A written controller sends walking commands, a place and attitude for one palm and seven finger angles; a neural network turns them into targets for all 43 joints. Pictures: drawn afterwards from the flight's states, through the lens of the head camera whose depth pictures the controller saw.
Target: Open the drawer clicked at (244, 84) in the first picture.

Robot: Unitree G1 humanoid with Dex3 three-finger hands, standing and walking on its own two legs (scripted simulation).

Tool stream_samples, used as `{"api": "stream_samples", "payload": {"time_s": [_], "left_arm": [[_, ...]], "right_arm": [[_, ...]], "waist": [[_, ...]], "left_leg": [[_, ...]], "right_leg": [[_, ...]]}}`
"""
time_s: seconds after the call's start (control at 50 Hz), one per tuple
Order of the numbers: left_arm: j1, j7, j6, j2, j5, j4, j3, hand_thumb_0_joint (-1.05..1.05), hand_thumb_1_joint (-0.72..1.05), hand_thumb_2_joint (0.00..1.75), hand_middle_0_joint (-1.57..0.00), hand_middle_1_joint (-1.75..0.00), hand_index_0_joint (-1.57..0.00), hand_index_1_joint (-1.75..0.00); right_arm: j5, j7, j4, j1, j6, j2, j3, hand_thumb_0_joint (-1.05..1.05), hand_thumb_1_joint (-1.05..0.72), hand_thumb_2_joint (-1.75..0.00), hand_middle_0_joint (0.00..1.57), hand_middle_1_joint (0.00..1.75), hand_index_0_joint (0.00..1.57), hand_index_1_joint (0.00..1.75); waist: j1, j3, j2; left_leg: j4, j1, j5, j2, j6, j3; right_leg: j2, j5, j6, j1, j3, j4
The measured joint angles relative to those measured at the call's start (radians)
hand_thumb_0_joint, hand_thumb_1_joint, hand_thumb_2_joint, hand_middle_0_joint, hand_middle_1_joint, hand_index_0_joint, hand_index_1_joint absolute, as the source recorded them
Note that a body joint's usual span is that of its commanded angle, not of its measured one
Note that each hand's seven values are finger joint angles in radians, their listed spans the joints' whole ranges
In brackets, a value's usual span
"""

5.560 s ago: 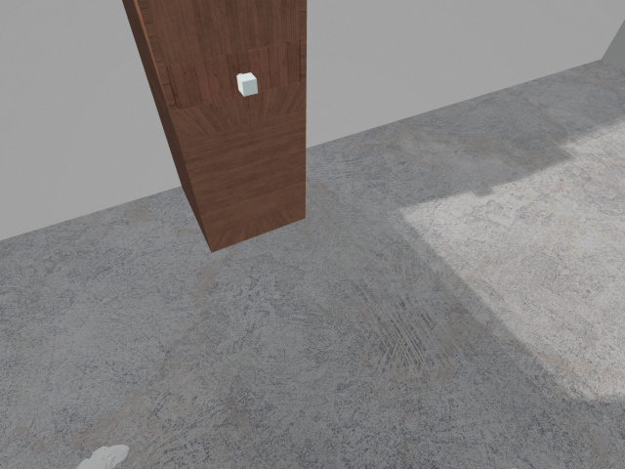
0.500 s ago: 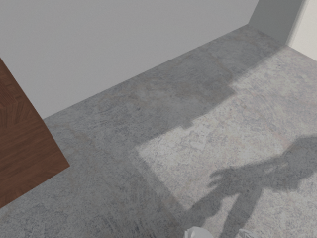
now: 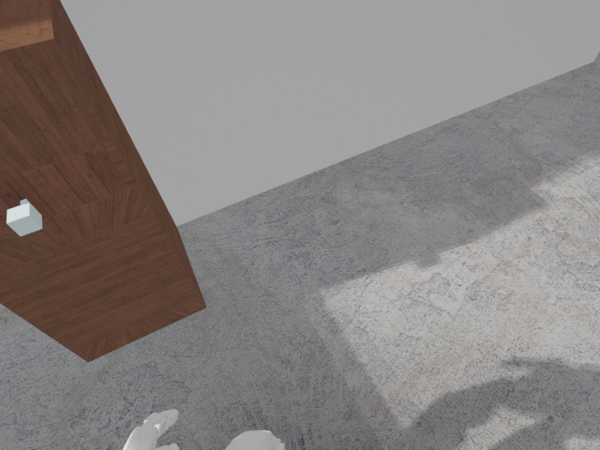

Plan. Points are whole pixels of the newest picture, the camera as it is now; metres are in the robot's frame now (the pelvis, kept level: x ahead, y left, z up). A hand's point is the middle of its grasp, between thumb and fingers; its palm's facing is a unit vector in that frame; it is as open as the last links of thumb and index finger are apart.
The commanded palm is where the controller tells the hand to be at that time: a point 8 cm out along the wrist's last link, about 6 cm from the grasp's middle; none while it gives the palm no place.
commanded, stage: turn to face it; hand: left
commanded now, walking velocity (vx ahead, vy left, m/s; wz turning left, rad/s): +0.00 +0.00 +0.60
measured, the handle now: (24, 213) +0.58 +0.59 -0.06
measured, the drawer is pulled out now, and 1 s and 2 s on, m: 0.00 0.00 0.00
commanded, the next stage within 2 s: take the last steps up to it in 0.80 s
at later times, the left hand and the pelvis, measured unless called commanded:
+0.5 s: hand out of the picture -0.05 +0.29 -0.18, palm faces +0.33 -0.91 -0.24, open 7.3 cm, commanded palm none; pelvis -0.02 +0.07 +0.00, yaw +16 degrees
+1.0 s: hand out of the picture -0.02 +0.23 -0.15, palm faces +0.43 -0.87 -0.26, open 7.3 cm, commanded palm none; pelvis -0.02 +0.02 +0.00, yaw +26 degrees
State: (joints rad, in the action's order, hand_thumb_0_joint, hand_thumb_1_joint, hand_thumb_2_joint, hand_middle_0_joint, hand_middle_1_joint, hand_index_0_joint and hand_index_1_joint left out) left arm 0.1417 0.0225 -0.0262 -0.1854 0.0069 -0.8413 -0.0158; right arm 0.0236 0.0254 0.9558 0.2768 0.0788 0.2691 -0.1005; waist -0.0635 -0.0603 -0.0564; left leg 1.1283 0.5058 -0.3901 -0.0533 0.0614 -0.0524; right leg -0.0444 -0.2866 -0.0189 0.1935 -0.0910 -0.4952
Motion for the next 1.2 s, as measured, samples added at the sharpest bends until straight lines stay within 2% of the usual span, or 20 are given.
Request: {"api": "stream_samples", "payload": {"time_s": [0.06, 0.12, 0.2, 0.26, 0.3, 0.32, 0.34, 0.4, 0.44, 0.5, 0.6, 0.72, 0.8, 0.86, 0.9, 0.94, 1.0, 1.06, 1.12, 1.2], "left_arm": [[0.025, 0.0, 0.004, 0.002, 0.003, -0.013, -0.001, 0.01, 0.91, 0.9, -0.2, -0.3, -0.21, -0.3], [0.049, -0.001, 0.007, 0.0, 0.008, -0.023, -0.003, 0.01, 0.91, 0.9, -0.2, -0.3, -0.21, -0.3], [0.082, -0.006, 0.004, -0.015, 0.015, -0.041, -0.009, 0.0, 0.91, 0.9, -0.2, -0.3, -0.21, -0.3], [0.105, -0.009, -0.002, -0.038, 0.019, -0.056, -0.018, 0.0, 0.91, 0.9, -0.2, -0.3, -0.21, -0.3], [0.123, -0.01, -0.007, -0.058, 0.017, -0.067, -0.027, 0.0, 0.91, 0.9, -0.2, -0.3, -0.21, -0.3], [0.134, -0.011, -0.012, -0.071, 0.012, -0.071, -0.032, 0.0, 0.91, 0.9, -0.2, -0.3, -0.21, -0.3], [0.135, -0.012, -0.02, -0.086, 0.008, -0.08, -0.039, 0.01, 0.91, 0.9, -0.2, -0.3, -0.21, -0.3], [0.133, -0.004, -0.053, -0.112, 0.008, -0.106, -0.049, 0.01, 0.91, 0.9, -0.2, -0.3, -0.2, -0.3], [0.123, -0.006, -0.058, -0.114, 0.007, -0.117, -0.052, 0.01, 0.91, 0.9, -0.19, -0.3, -0.2, -0.3], [0.102, -0.014, -0.047, -0.107, 0.007, -0.11, -0.048, 0.01, 0.91, 0.9, -0.19, -0.3, -0.2, -0.3], [0.069, -0.015, -0.037, -0.087, 0.006, -0.091, -0.039, 0.01, 0.91, 0.9, -0.19, -0.3, -0.2, -0.3], [0.026, -0.01, -0.037, -0.054, 0.003, -0.082, -0.029, 0.01, 0.91, 0.9, -0.19, -0.3, -0.2, -0.3], [0.006, -0.007, -0.027, -0.027, -0.002, -0.075, -0.021, 0.0, 0.91, 0.9, -0.19, -0.3, -0.2, -0.3], [0.006, -0.005, -0.006, -0.013, -0.005, -0.068, -0.014, 0.0, 0.91, 0.9, -0.19, -0.3, -0.2, -0.3], [0.009, 0.0, 0.011, 0.005, 0.002, -0.076, -0.008, 0.0, 0.91, 0.9, -0.2, -0.3, -0.2, -0.3], [0.025, -0.001, 0.018, 0.016, 0.005, -0.078, 0.002, 0.0, 0.91, 0.9, -0.2, -0.3, -0.21, -0.3], [0.062, -0.003, 0.02, 0.027, 0.004, -0.092, 0.001, 0.0, 0.91, 0.9, -0.2, -0.3, -0.21, -0.3], [0.106, -0.007, 0.032, 0.034, 0.004, -0.117, 0.0, 0.0, 0.91, 0.9, -0.2, -0.3, -0.21, -0.3], [0.157, -0.006, 0.048, 0.035, 0.007, -0.144, -0.006, 0.0, 0.92, 0.9, -0.2, -0.3, -0.21, -0.3], [0.227, -0.009, 0.059, 0.036, 0.016, -0.186, -0.008, 0.0, 0.92, 0.9, -0.2, -0.3, -0.21, -0.3]], "right_arm": [[0.0, 0.006, 0.003, -0.005, 0.007, 0.007, 0.0, 0.01, -0.91, -0.9, 0.19, 0.3, 0.2, 0.3], [0.0, 0.009, 0.007, -0.024, 0.018, 0.01, 0.002, 0.01, -0.91, -0.9, 0.19, 0.3, 0.2, 0.3], [-0.004, 0.01, 0.001, -0.072, 0.018, 0.01, 0.011, 0.01, -0.91, -0.9, 0.19, 0.3, 0.2, 0.3], [-0.009, 0.009, -0.017, -0.114, 0.006, 0.006, 0.021, 0.01, -0.91, -0.9, 0.19, 0.3, 0.2, 0.3], [-0.01, 0.009, -0.035, -0.135, -0.009, 0.005, 0.027, 0.01, -0.91, -0.9, 0.19, 0.3, 0.2, 0.3], [-0.009, 0.01, -0.044, -0.143, -0.02, 0.004, 0.03, 0.01, -0.91, -0.9, 0.19, 0.3, 0.2, 0.3], [-0.008, 0.009, -0.05, -0.155, -0.032, -0.005, 0.031, 0.01, -0.91, -0.9, 0.19, 0.3, 0.2, 0.3], [-0.008, 0.002, -0.064, -0.171, -0.053, -0.025, 0.048, 0.01, -0.91, -0.9, 0.19, 0.3, 0.2, 0.3], [-0.005, -0.01, -0.069, -0.168, -0.058, -0.034, 0.055, 0.0, -0.91, -0.9, 0.19, 0.3, 0.2, 0.3], [-0.006, -0.019, -0.063, -0.163, -0.059, -0.043, 0.065, 0.0, -0.91, -0.9, 0.2, 0.3, 0.21, 0.3], [-0.007, -0.021, -0.046, -0.135, -0.059, -0.066, 0.075, 0.0, -0.91, -0.9, 0.2, 0.3, 0.21, 0.3], [-0.002, -0.022, -0.016, -0.083, -0.053, -0.088, 0.074, 0.0, -0.91, -0.9, 0.2, 0.3, 0.21, 0.3], [0.002, -0.023, 0.011, -0.048, -0.044, -0.085, 0.067, 0.01, -0.91, -0.9, 0.2, 0.3, 0.21, 0.3], [-0.004, -0.023, 0.031, -0.021, -0.04, -0.079, 0.06, 0.01, -0.91, -0.9, 0.2, 0.3, 0.21, 0.3], [-0.011, -0.023, 0.047, -0.014, -0.035, -0.066, 0.051, 0.01, -0.91, -0.9, 0.2, 0.3, 0.21, 0.3], [-0.009, -0.024, 0.056, -0.006, -0.019, -0.059, 0.041, 0.01, -0.91, -0.9, 0.2, 0.3, 0.21, 0.3], [0.0, -0.015, 0.072, 0.008, -0.006, -0.05, 0.03, 0.01, -0.91, -0.9, 0.2, 0.3, 0.2, 0.3], [0.008, -0.003, 0.087, 0.024, -0.009, -0.039, 0.022, 0.01, -0.91, -0.9, 0.19, 0.3, 0.2, 0.3], [0.013, 0.003, 0.099, 0.035, -0.013, -0.033, 0.018, 0.01, -0.91, -0.9, 0.19, 0.3, 0.2, 0.3], [0.013, 0.007, 0.107, 0.028, -0.018, -0.032, 0.018, 0.01, -0.91, -0.9, 0.19, 0.3, 0.2, 0.3]], "waist": [[0.006, -0.004, 0.01], [0.023, -0.013, 0.026], [0.051, -0.032, 0.051], [0.074, -0.044, 0.072], [0.084, -0.044, 0.085], [0.087, -0.04, 0.094], [0.093, -0.045, 0.115], [0.107, -0.042, 0.13], [0.102, -0.035, 0.119], [0.099, -0.031, 0.103], [0.088, -0.016, 0.088], [0.059, -0.003, 0.072], [0.039, 0.002, 0.051], [0.035, 0.012, 0.043], [0.035, 0.009, 0.013], [0.031, 0.013, 0.005], [0.037, 0.029, 0.008], [0.045, 0.045, 0.009], [0.059, 0.059, 0.016], [0.085, 0.067, 0.029]], "left_leg": [[0.055, 0.009, 0.034, 0.049, 0.02, 0.02], [0.002, -0.016, 0.019, 0.084, 0.03, 0.035], [-0.17, -0.081, -0.027, 0.103, 0.028, 0.071], [-0.315, -0.143, -0.038, 0.098, 0.013, 0.104], [-0.45, -0.201, 0.028, 0.088, 0.0, 0.127], [-0.511, -0.225, 0.093, 0.08, -0.019, 0.133], [-0.499, -0.216, 0.093, 0.065, -0.049, 0.137], [-0.49, -0.219, 0.049, 0.057, -0.104, 0.13], [-0.532, -0.238, 0.068, 0.055, -0.109, 0.111], [-0.603, -0.27, 0.112, 0.045, -0.119, 0.088], [-0.672, -0.303, 0.155, 0.024, -0.129, 0.06], [-0.685, -0.306, 0.17, 0.003, -0.125, 0.031], [-0.665, -0.286, 0.17, -0.006, -0.112, 0.009], [-0.624, -0.254, 0.158, -0.02, -0.093, -0.003], [-0.538, -0.216, 0.078, -0.011, -0.072, -0.018], [-0.371, -0.157, -0.045, -0.015, -0.052, -0.012], [-0.147, -0.093, -0.026, 0.01, -0.035, 0.01], [-0.041, -0.064, 0.06, 0.054, -0.021, 0.02], [-0.032, -0.058, 0.111, 0.092, -0.011, 0.03], [-0.122, -0.073, 0.124, 0.129, -0.006, 0.053]], "right_leg": [[-0.023, -0.004, 0.002, -0.021, -0.045, 0.007], [-0.05, -0.013, 0.008, -0.028, -0.084, -0.001], [-0.088, -0.028, 0.025, -0.019, -0.127, -0.029], [-0.116, -0.047, 0.045, 0.0, -0.155, -0.07], [-0.136, -0.071, 0.065, 0.019, -0.175, -0.117], [-0.151, -0.09, 0.076, 0.039, -0.179, -0.161], [-0.16, -0.151, 0.087, 0.072, -0.146, -0.237], [-0.109, -0.274, 0.097, 0.176, -0.04, -0.486], [-0.083, -0.238, 0.101, 0.222, -0.01, -0.582], [-0.067, -0.163, 0.109, 0.263, 0.021, -0.626], [-0.055, -0.11, 0.12, 0.266, 0.051, -0.565], [-0.03, -0.136, 0.114, 0.209, 0.06, -0.426], [-0.002, -0.133, 0.097, 0.137, 0.056, -0.274], [0.01, -0.009, 0.085, 0.045, 0.047, -0.072], [0.026, -0.005, 0.023, 0.026, 0.026, -0.037], [0.018, -0.007, -0.007, 0.022, 0.006, -0.041], [0.007, 0.014, -0.013, -0.01, -0.014, 0.007], [0.002, 0.037, -0.01, -0.04, -0.034, 0.059], [-0.006, 0.052, -0.005, -0.062, -0.05, 0.097], [-0.021, 0.06, 0.009, -0.083, -0.065, 0.131]]}}
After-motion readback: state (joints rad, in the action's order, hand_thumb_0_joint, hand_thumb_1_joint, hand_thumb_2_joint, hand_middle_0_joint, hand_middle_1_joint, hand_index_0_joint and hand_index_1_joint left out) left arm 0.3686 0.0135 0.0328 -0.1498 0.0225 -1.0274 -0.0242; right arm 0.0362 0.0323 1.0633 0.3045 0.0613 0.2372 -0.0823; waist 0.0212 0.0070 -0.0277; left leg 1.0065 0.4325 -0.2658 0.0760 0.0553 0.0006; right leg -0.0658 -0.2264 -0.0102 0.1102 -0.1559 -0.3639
